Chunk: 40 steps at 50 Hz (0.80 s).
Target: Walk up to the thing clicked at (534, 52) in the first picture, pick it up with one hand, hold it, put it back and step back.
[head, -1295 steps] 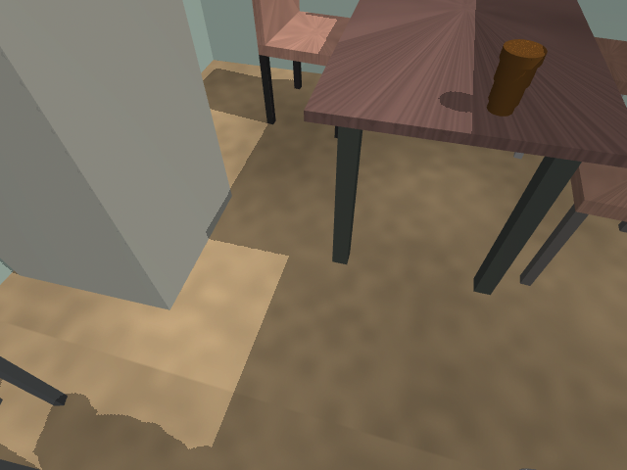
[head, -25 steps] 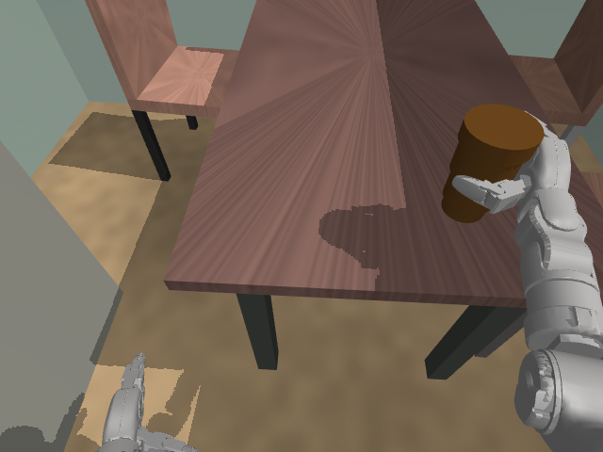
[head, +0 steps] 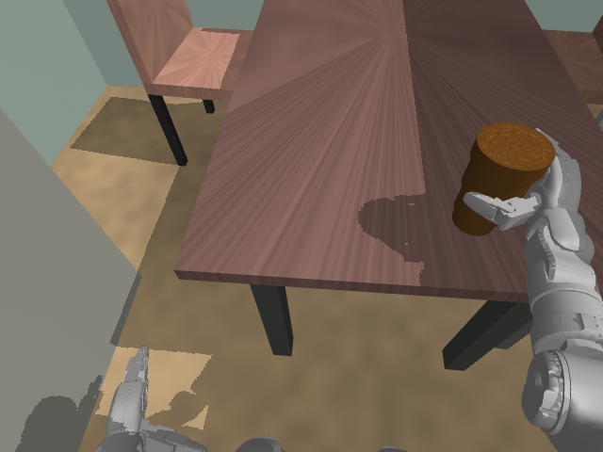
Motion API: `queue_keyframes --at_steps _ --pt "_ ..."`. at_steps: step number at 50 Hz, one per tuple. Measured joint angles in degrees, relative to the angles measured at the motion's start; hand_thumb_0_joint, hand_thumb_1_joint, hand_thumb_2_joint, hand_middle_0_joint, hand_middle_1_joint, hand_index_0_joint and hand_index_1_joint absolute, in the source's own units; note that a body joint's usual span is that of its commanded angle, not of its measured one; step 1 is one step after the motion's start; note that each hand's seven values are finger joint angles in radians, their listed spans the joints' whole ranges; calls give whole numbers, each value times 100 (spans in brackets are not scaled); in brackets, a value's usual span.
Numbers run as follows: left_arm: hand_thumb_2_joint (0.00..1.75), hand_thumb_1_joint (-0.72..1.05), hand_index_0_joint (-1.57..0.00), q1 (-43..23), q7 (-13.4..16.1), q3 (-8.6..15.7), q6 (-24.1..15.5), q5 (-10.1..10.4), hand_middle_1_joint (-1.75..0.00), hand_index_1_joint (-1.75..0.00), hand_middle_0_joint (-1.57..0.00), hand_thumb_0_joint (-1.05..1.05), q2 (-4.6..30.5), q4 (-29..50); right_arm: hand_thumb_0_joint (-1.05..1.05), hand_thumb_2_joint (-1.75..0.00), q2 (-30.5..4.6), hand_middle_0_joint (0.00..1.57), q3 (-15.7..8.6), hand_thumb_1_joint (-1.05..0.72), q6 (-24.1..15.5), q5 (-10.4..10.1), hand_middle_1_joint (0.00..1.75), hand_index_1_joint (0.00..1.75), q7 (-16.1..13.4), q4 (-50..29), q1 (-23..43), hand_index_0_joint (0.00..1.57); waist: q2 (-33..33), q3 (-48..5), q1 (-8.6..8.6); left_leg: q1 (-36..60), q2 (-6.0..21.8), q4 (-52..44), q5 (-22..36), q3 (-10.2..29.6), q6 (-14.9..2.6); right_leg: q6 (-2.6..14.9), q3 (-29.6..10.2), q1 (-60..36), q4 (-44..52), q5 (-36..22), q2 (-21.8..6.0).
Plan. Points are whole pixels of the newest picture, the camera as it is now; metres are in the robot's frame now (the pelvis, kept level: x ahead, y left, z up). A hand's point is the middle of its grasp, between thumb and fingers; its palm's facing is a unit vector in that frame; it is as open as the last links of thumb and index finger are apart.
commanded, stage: lower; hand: right
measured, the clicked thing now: (491, 187) +0.44 -0.20 +0.09
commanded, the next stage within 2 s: loosen in 0.70 s
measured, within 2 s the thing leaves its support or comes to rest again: neither
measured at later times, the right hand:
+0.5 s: hand (499, 190) +0.45 -0.22 +0.07, palm faces +0.21 +0.98 +0.01, open 11.2 cm
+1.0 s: hand (501, 189) +0.46 -0.23 +0.07, palm faces +0.22 +0.98 +0.01, open 11.1 cm
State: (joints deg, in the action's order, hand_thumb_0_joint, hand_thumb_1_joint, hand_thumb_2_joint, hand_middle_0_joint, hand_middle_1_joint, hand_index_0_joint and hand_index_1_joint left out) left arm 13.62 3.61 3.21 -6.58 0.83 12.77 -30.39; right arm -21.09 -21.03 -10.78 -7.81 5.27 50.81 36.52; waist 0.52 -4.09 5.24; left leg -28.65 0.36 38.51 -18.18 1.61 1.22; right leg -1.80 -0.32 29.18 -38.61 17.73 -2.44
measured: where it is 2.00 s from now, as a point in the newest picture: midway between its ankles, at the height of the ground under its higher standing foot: outside the picture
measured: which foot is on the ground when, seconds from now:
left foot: down 0.00-1.00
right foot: down 0.00-1.00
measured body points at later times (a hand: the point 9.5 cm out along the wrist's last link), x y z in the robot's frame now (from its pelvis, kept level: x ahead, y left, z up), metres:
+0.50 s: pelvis -0.01 -0.01 -0.02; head +0.06 -0.02 +0.43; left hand +0.14 +0.26 -0.07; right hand +0.43 -0.27 +0.08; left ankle +0.01 +0.13 -0.72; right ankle +0.01 -0.14 -0.72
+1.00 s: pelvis +0.00 -0.01 -0.03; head +0.07 -0.02 +0.42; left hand +0.15 +0.26 -0.07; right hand +0.44 -0.28 +0.07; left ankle +0.01 +0.13 -0.72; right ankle +0.01 -0.14 -0.72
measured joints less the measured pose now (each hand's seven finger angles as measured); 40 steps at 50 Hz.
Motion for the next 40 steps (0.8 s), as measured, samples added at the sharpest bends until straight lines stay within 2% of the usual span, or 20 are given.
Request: queue_keyframes --at_steps 12,18,29,40 --pt "6 -53 -5 69 -26 -54 87 -49 -5 -5 -5 -1 -59 434 -1 -108 -151 74 -85 61 -435 75 112 112 -54 337 115 69 16 -33 96 -391 -12 303 -79 -20 11 12 -34 431 -371 110 -6" --pt "6 -53 -5 180 -52 -54 68 -60 -5 -5 -5 -1 -25 583 -1 -108 -160 74 -55 61 -534 104 112 112 -36 418 167 69 60 -90 125 -577 -16 432 -121 -16 23 21 -37 633 -537 172 -8" --pt "6 -54 -5 290 -98 -45 147 -102 -5 -5 -5 -1 -34 888 -1 -108 -172 74 -171 61 -677 164 112 112 -134 502 240 69 27 -125 190 -863 -19 663 -218 -2 59 56 -32 948 -835 307 -8" --pt "6 -54 -5 403 -158 -36 210 -123 -5 -5 -5 -1 -36 1152 -1 -108 -178 74 -206 61 -803 186 112 112 -77 515 271 69 37 -248 171 -1095 -17 893 -345 -11 65 62 -49 1193 -1081 438 -3"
